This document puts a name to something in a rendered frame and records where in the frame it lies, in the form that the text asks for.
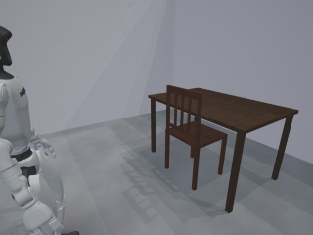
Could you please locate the robot right upper arm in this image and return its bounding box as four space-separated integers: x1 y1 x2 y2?
0 82 13 154

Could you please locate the chair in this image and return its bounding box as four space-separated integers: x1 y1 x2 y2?
164 85 228 191

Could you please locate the left robot hand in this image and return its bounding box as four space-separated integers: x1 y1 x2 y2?
33 138 58 158

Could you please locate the robot left forearm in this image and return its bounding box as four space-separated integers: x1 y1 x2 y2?
30 126 42 144

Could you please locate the robot torso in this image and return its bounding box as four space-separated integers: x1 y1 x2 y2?
0 77 40 175

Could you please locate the table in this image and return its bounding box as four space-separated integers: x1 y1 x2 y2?
148 88 298 213

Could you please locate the right robot hand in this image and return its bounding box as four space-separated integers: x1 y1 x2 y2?
22 200 64 235

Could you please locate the robot right forearm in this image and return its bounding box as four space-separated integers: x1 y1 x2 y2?
0 141 39 210

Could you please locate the robot left thigh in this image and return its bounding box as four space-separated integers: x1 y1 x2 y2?
35 150 64 210

